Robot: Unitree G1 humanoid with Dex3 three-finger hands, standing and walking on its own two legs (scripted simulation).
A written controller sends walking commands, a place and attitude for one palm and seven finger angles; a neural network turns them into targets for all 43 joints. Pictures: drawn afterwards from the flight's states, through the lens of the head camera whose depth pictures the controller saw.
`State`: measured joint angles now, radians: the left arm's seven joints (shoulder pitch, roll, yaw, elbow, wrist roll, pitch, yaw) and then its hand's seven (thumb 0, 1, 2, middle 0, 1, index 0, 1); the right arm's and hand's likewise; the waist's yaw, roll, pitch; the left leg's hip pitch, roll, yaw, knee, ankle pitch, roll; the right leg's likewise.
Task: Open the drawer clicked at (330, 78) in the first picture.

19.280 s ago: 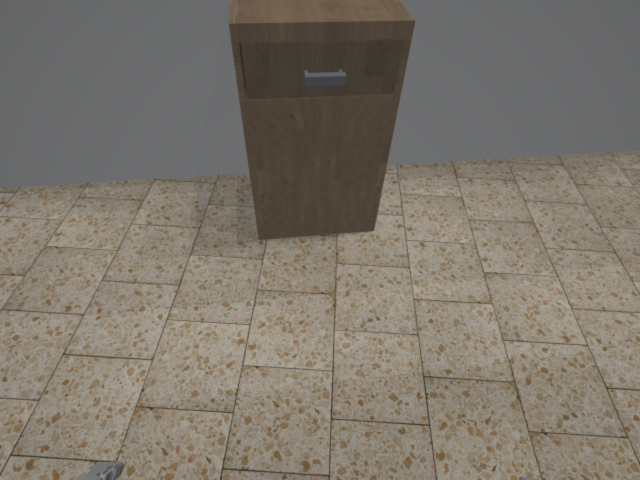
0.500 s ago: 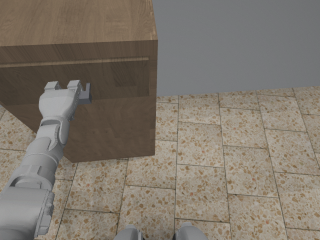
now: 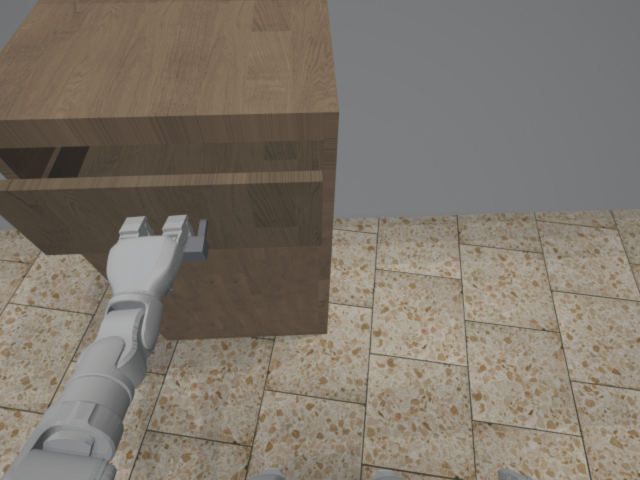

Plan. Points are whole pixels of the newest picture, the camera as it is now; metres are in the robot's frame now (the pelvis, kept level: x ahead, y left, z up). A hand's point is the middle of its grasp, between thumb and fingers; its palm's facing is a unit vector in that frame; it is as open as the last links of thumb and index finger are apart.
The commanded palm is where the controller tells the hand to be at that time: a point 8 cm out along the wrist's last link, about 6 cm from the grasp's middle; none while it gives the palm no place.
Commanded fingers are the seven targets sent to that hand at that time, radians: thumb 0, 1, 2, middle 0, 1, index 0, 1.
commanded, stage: pull the drawer open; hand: left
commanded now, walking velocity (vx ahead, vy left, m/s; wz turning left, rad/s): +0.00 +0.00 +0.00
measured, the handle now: (166, 237) +0.44 +0.24 -0.01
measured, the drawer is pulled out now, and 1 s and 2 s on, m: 0.07 0.21 0.30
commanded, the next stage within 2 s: none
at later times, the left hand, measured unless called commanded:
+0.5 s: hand (155, 322) +0.32 +0.23 -0.02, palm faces -0.03 -0.05 -1.00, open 6.2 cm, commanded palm +0.28 +0.24 +0.03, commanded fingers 0.00 0.90 0.90 -0.40 -1.35 -0.40 -1.35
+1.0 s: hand (146, 376) +0.25 +0.23 -0.03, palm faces -0.01 -0.06 -1.00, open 6.1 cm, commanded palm +0.22 +0.23 +0.03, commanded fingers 0.00 0.90 0.90 -0.40 -1.35 -0.40 -1.35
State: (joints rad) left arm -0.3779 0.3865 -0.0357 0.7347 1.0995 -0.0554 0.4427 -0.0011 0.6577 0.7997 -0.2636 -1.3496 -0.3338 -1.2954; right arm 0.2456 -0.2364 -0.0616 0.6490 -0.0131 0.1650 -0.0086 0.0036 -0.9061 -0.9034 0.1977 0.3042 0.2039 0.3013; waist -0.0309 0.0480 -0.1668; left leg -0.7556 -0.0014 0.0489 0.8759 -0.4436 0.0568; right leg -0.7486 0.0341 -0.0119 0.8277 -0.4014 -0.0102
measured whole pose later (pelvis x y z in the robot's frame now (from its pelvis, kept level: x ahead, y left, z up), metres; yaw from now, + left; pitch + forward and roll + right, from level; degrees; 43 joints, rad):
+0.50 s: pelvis -0.01 -0.01 +0.00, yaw +0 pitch +15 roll -1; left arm -0.15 0.37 -0.05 0.54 1.09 -0.04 0.45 0.01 0.65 0.81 -0.27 -1.34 -0.35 -1.31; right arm 0.20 -0.23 -0.05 0.63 -0.01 0.14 -0.03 0.01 -0.91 -0.90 0.20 0.30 0.20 0.30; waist -0.01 0.04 -0.15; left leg -0.69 0.00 0.05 0.86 -0.43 0.04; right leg -0.69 0.03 -0.01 0.83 -0.40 -0.02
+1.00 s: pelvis -0.01 -0.02 +0.00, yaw +1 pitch +13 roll +0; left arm 0.13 0.34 -0.06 0.29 1.09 -0.02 0.48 0.01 0.64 0.81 -0.26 -1.34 -0.37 -1.31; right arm 0.16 -0.23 -0.04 0.61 -0.02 0.11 -0.02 0.01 -0.91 -0.90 0.20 0.30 0.20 0.30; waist 0.02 0.05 -0.14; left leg -0.66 0.00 0.04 0.88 -0.45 0.03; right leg -0.67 0.03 -0.02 0.87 -0.42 -0.03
